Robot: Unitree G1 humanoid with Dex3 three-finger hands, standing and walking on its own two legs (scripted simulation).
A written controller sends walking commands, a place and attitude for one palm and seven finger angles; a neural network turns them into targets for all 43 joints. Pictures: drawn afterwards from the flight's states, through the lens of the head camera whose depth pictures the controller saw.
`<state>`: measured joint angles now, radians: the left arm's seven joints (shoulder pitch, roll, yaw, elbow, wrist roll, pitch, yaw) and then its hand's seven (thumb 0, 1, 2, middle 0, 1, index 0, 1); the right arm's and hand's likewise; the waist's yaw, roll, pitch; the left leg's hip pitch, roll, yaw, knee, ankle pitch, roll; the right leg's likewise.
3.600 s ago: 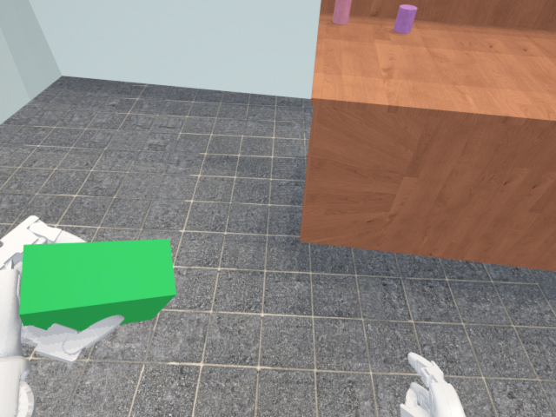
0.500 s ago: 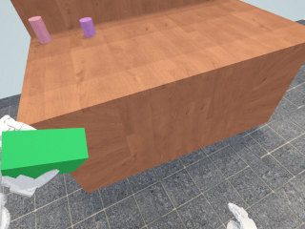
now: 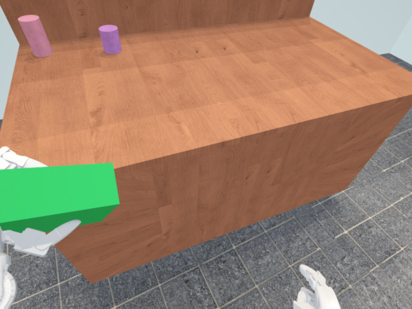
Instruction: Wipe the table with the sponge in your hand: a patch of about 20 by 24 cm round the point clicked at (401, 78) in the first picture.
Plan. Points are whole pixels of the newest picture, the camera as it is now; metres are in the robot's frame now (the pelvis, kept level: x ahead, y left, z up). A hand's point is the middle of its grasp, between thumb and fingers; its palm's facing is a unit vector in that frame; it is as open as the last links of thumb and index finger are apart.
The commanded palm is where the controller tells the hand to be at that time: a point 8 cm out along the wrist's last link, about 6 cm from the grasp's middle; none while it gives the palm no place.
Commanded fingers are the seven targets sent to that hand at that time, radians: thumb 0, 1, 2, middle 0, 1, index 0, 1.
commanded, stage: take the last steps up to it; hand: left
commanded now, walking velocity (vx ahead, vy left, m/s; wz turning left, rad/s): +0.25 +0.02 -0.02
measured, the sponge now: (77, 198) +0.24 +0.22 +0.15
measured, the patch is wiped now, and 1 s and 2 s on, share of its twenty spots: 0.00 0.00 0.00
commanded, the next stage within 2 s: come to a stop and stand still in 0.50 s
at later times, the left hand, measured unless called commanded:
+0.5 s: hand (106, 156) +0.31 +0.19 +0.17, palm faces +0.36 -0.83 -0.44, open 10.4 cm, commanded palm +0.25 +0.24 +0.18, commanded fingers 0.00 0.10 1.30 -1.20 -1.60 -1.20 -1.60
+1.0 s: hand (110, 135) +0.35 +0.20 +0.18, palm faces +0.36 -0.81 -0.47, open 10.4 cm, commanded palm +0.30 +0.24 +0.18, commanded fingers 0.00 0.10 1.30 -1.20 -1.60 -1.20 -1.60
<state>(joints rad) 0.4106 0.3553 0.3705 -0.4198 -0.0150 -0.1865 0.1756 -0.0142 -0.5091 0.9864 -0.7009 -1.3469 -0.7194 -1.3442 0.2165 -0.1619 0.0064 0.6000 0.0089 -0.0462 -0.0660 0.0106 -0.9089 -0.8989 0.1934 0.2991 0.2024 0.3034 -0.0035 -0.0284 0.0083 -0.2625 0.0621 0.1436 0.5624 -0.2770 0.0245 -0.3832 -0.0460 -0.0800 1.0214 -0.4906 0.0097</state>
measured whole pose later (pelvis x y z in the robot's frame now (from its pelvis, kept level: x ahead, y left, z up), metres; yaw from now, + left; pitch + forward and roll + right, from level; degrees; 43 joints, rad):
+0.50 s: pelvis +0.09 -0.04 +0.01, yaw +0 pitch +0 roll +1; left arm 0.51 0.34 0.34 -0.54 -0.01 -0.21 0.15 -0.01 -0.51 0.99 -0.70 -1.35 -0.72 -1.35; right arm 0.17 -0.26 -0.03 0.62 0.00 -0.04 -0.06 0.01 -0.91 -0.90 0.20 0.30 0.20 0.30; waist -0.01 -0.02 0.09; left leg -0.47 0.08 0.08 0.89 -0.35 -0.02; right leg -0.25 -0.07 -0.15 0.50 -0.25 -0.03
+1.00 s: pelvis +0.13 -0.04 +0.00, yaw -1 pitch -2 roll -1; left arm 0.49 0.40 0.36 -0.56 -0.03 -0.18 0.14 -0.01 -0.51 0.99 -0.70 -1.35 -0.72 -1.35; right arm 0.17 -0.11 0.07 0.57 0.00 -0.10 -0.02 0.01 -0.90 -0.90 0.20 0.30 0.21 0.30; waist 0.02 0.03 0.10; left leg -0.28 0.11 0.11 0.55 -0.23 -0.03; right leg -0.24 0.02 -0.11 0.49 -0.21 -0.02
